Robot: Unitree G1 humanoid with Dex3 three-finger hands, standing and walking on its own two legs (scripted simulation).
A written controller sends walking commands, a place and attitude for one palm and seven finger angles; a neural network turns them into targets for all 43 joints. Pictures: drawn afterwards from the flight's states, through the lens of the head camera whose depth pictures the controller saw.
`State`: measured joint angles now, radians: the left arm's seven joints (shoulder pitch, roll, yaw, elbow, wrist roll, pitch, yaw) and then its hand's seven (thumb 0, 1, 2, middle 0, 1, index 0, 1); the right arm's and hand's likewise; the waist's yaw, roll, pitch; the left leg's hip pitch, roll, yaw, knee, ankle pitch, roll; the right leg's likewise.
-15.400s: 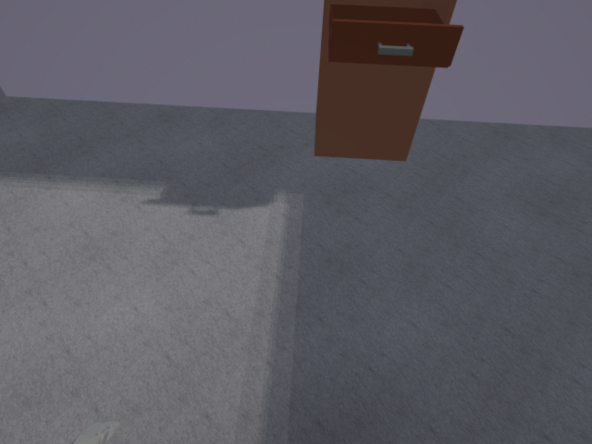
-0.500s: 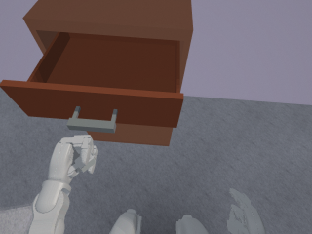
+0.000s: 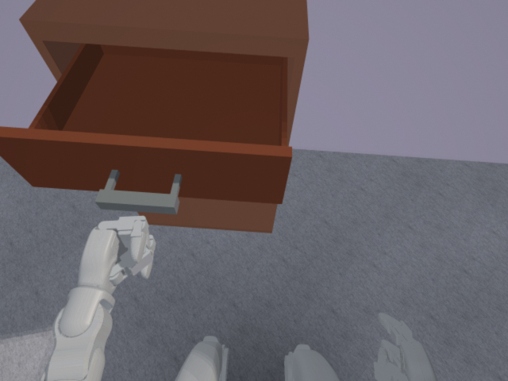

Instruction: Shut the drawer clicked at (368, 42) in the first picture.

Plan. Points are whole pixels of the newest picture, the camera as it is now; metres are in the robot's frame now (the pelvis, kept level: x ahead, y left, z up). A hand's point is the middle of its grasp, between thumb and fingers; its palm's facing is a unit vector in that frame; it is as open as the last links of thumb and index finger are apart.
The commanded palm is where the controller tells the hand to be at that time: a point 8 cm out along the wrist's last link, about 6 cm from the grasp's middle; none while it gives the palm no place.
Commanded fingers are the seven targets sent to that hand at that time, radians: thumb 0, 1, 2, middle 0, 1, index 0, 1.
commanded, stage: bring the fist close to the handle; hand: left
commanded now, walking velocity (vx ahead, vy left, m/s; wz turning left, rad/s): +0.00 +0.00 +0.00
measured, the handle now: (142, 190) +0.40 +0.20 +0.04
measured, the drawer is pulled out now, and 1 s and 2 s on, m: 0.23 0.18 0.06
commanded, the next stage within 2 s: push the drawer shut in 0.04 s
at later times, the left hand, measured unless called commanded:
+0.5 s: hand (147, 237) +0.32 +0.18 +0.03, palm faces -0.04 -1.00 -0.05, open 3.2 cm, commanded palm +0.32 +0.22 +0.04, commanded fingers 0.00 0.90 0.90 -1.40 -1.60 -1.40 -1.60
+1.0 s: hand (157, 211) +0.37 +0.17 +0.03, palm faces -0.04 -1.00 -0.06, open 3.0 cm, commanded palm +0.38 +0.21 +0.04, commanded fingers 0.00 0.90 0.90 -1.40 -1.60 -1.40 -1.60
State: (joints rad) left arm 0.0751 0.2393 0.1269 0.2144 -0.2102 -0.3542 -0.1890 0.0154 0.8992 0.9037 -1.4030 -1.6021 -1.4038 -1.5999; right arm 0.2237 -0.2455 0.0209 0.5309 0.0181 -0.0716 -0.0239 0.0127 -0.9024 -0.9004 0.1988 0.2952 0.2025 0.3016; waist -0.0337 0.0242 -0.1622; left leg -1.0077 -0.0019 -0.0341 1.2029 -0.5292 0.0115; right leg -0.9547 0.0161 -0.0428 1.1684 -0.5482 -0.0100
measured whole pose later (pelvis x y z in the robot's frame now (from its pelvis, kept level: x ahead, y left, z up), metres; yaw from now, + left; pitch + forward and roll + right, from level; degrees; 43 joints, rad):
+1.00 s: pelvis -0.03 +0.00 -0.01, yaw +1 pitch +20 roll -3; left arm -0.43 0.30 0.14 0.67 -0.17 -0.39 -0.16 -0.02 0.84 1.02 -1.40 -1.60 -1.41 -1.60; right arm 0.23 -0.25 0.05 0.63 0.02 -0.08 -0.05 0.01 -0.90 -0.90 0.20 0.30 0.20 0.30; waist -0.06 0.02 -0.13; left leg -1.10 -0.02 -0.06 1.24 -0.48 0.01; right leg -1.04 0.00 -0.07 1.20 -0.51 -0.01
